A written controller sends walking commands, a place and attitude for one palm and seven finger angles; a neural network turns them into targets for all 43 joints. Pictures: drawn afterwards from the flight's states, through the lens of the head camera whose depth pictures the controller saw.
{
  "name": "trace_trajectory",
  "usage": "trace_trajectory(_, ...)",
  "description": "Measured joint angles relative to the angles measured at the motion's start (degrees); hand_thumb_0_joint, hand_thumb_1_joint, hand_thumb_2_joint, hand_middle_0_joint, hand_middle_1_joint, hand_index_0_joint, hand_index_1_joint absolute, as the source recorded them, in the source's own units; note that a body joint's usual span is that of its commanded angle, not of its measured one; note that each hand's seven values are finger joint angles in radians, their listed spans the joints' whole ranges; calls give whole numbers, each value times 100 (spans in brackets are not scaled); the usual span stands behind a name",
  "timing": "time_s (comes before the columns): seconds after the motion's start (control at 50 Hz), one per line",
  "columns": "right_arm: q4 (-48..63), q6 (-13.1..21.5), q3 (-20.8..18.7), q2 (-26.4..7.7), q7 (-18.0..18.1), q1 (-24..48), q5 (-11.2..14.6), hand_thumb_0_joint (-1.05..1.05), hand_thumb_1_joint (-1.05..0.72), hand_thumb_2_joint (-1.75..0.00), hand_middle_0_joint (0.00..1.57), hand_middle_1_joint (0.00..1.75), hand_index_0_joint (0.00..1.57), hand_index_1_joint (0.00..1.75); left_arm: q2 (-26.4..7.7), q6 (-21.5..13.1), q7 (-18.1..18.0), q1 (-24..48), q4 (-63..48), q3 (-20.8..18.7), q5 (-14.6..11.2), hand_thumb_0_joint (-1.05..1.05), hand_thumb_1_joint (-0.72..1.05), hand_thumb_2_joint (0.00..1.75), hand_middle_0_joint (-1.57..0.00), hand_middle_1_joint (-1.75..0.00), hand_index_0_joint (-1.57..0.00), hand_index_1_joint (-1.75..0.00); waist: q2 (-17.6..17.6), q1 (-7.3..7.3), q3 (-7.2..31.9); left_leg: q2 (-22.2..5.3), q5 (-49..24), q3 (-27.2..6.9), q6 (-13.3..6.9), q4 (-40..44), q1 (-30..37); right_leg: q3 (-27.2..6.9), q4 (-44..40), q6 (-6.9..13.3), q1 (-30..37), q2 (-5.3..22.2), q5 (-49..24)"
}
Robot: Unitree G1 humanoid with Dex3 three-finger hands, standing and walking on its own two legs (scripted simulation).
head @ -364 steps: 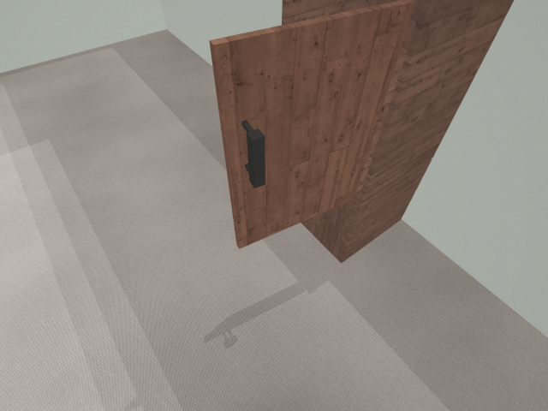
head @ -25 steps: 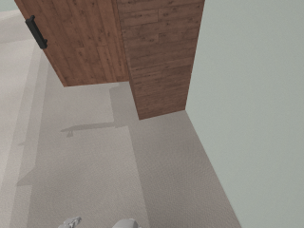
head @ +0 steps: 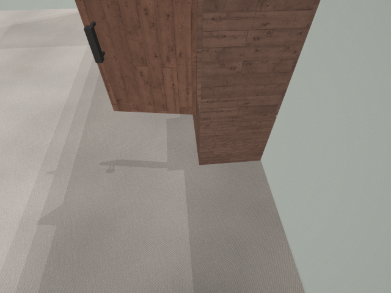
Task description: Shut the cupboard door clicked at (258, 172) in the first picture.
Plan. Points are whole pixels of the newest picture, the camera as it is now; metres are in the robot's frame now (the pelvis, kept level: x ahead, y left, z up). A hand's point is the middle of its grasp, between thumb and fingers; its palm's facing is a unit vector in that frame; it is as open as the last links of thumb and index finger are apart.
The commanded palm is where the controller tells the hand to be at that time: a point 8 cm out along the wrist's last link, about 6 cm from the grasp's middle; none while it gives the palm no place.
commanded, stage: take the last steps up to it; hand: left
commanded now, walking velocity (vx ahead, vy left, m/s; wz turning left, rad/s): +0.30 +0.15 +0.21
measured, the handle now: (96, 42) +0.92 +0.43 +0.03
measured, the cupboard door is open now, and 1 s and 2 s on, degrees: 81 81 81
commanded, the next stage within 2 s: come to a stop and stand still in 1.04 s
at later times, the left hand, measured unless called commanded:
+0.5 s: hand out of the picture +0.07 +0.27 -0.19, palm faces +0.17 -0.97 -0.18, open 7.4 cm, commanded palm none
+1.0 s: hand (100, 196) +0.38 +0.30 -0.15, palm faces +0.13 -0.97 -0.22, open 7.2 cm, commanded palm none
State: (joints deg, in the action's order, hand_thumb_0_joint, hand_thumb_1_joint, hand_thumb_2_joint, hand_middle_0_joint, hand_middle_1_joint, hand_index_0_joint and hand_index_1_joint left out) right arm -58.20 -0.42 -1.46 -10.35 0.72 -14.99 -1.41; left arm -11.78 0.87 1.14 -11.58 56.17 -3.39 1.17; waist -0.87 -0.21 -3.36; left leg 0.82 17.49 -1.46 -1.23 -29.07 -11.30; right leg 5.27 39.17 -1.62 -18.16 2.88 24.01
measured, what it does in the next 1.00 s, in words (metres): walks ahead: right foot, then left foot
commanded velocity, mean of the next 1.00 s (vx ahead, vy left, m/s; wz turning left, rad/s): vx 0.28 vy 0.11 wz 0.01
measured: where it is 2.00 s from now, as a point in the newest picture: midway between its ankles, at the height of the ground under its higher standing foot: (175, 249)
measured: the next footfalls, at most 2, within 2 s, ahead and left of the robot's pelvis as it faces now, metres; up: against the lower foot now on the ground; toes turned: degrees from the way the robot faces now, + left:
right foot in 0.02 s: +0.06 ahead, -0.13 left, +0.00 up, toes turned -5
left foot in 0.38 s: +0.21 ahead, +0.20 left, +0.00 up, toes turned +14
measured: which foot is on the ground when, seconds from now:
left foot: down 0.00-0.02, up 0.04-0.36, down 0.38-0.80, up 0.82-1.00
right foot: up 0.00-0.00, down 0.02-0.38, up 0.40-0.78, down 0.80-1.00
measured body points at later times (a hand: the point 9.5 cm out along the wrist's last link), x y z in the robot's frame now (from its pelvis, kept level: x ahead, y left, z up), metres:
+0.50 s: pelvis +0.14 +0.09 -0.01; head +0.17 +0.11 +0.44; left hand +0.07 +0.32 -0.18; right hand +0.26 -0.13 -0.14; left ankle +0.17 +0.19 -0.74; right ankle +0.07 -0.06 -0.66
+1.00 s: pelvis +0.33 +0.11 +0.01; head +0.35 +0.10 +0.46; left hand +0.37 +0.35 -0.13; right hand +0.33 -0.12 -0.15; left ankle +0.32 +0.26 -0.68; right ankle +0.34 +0.02 -0.74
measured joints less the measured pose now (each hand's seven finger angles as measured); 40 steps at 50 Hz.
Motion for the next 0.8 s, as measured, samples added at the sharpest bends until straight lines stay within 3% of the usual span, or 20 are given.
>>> trace_trajectory(0.02, -23, -20, -10, 1, -15, -105, 26, 0, -91, -90, 20, 30, 20, 30, -24, -77, 5, -19, -69, -2, 14, 1, 91, 90, -20, -30, -20, -30, 40, 4, 52, 53, 217, 4, -18, -273, -103, -24, -510, 57, 208, 42, -39)
trace_trajectory(0.04, -63, -58, -29, -5, -34, -161, 47, 0, -91, -90, 20, 30, 20, 30, -31, -157, -15, -12, -110, -16, 29, 1, 91, 90, -20, -30, -20, -30, 76, -15, 52, 87, 632, 52, 4, -787, -281, -15, -635, 113, 245, 104, -608)
trace_trajectory(0.08, -178, -176, -78, -94, -90, -185, 22, 0, -91, -90, 20, 30, 20, 30, 57, -232, -72, -26, -111, -8, 19, 1, 91, 90, -20, -30, -20, -30, -38, -5, 9, 24, 939, 52, 59, -2093, -745, 160, -472, 158, 360, 141, -703)
trace_trajectory(0.12, -248, -273, -140, -170, -148, -131, -8, 0, -91, -90, 20, 30, 20, 30, 138, -282, -123, -182, -66, 17, 10, 1, 91, 90, -20, -30, -20, -30, -82, 4, 60, -109, 558, 122, 148, -3010, -1221, 254, -675, 128, 575, 158, -564)
trace_trajectory(0.16, -228, -296, -189, -199, -194, -33, -16, 1, -91, -90, 20, 30, 20, 30, 195, -319, -151, -360, 48, 32, 9, 1, 91, 90, -20, -30, -20, -30, -26, 37, 108, -288, 116, 234, 253, -3297, -1573, 291, -1076, 56, 812, 201, -643)
trace_trajectory(0.26, -38, -167, -218, -186, -291, 201, 19, 1, -91, -90, 20, 30, 20, 30, 265, -400, -114, -695, 392, 76, 29, 1, 91, 90, -20, -30, -20, -30, 253, -20, 106, -533, -305, 519, 397, -2043, -1734, 367, -1823, -122, 1330, 467, -816)
trace_trajectory(0.36, 132, -33, -155, -185, -329, 520, 32, 0, -91, -90, 20, 30, 19, 30, 243, -351, -91, -1012, 653, 54, 48, 1, 91, 90, -21, -30, -20, -30, 389, -243, 18, -424, -355, 799, 277, -546, -1282, 424, -1611, -452, 1593, 764, -414)
trace_trajectory(0.38, 201, 36, -129, -205, -323, 561, 22, 0, -91, -90, 20, 30, 19, 30, 237, -316, -85, -1111, 686, 42, 43, 1, 91, 90, -21, -30, -20, -30, 370, -259, 23, -399, -331, 865, 214, -243, -1081, 398, -1297, -454, 1527, 813, -209)
trace_trajectory(0.4, 276, 129, -125, -230, -296, 605, -4, 0, -91, -90, 20, 30, 19, 30, 241, -258, -75, -1180, 713, 32, 26, 1, 91, 90, -21, -30, -20, -30, 291, -230, 30, -422, -811, 859, 85, -207, -1075, 382, -665, -357, 1308, 828, 53)
trace_trajectory(0.44, 337, 250, -110, -98, -180, 707, -23, 0, -91, -90, 20, 30, 20, 30, 129, -87, -90, -1107, 767, 12, 13, 1, 91, 90, -21, -30, -20, -30, 396, -203, -77, -367, -643, 948, -69, -696, -1131, -29, 1119, -91, 609, 774, 513)
trace_trajectory(0.48, 344, 297, -63, 44, -101, 659, -21, 0, -91, -90, 20, 30, 20, 30, 31, 5, -113, -933, 771, -14, 15, 1, 91, 90, -20, -30, -20, -30, 448, -195, -78, -312, -295, 1018, -120, -686, -963, -179, 2454, 91, -111, 615, 367)
trace_trajectory(0.52, 274, 322, -17, 161, -38, 537, -21, 0, -91, -90, 20, 30, 20, 30, -17, 14, -101, -698, 682, -38, 30, 1, 91, 90, -20, -30, -20, -30, 436, -184, -64, -232, -302, 1055, -110, -364, -692, -112, 2918, 156, -645, 527, 31)
trace_trajectory(0.58, 138, 361, -100, 131, 68, 318, 15, -1, -94, -90, 20, 30, 20, 30, 19, -35, -77, -376, 441, -44, 31, 1, 91, 90, -20, -30, -20, -30, 356, -153, -8, -91, -422, 1114, -178, 214, -245, 3, 2541, 168, -1110, 449, -338)
trace_trajectory(0.66, -100, 313, -79, 18, 19, -18, -12, -1, -94, -90, 20, 30, 20, 30, 110, -70, -44, 29, 153, -25, 31, 1, 91, 90, -20, -30, -19, -30, 248, -70, 55, 60, -434, 1161, -211, 756, 296, 93, 1312, 172, -1196, 382, -688)
trace_trajectory(0.74, -326, 250, -53, -8, -26, -352, -34, -1, -93, -90, 20, 30, 20, 30, 164, -88, -18, 357, -42, 3, 31, 1, 91, 90, -20, -30, -19, -30, 181, 53, 55, 136, -181, 1194, -153, 849, 697, 75, 331, 197, -905, 288, -814)
trace_trajectory(0.8, -466, 206, -27, 13, -43, -609, -19, 0, -92, -90, 20, 30, 20, 30, 155, -189, -3, 450, -165, 20, 42, 1, 91, 90, -20, -30, -20, -30, 141, 121, 56, 72, 330, 1195, -40, 336, 773, 102, -475, 303, -346, 162, -1014)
